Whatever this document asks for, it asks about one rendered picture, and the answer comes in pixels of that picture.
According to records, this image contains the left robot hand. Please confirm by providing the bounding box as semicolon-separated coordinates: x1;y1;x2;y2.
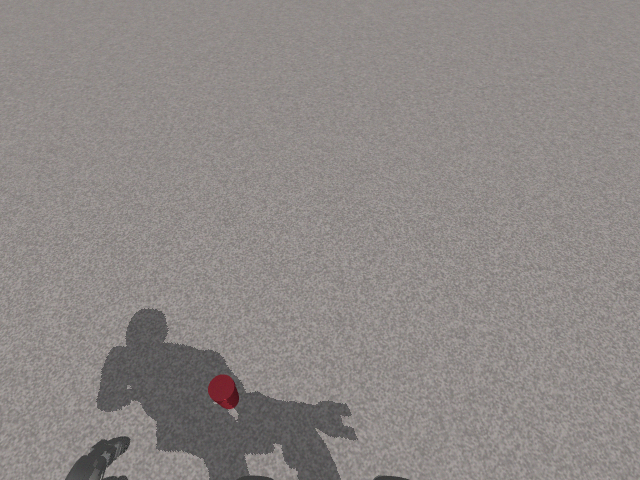
65;436;130;480

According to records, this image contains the cup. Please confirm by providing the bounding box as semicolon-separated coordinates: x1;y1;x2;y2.
208;374;239;409

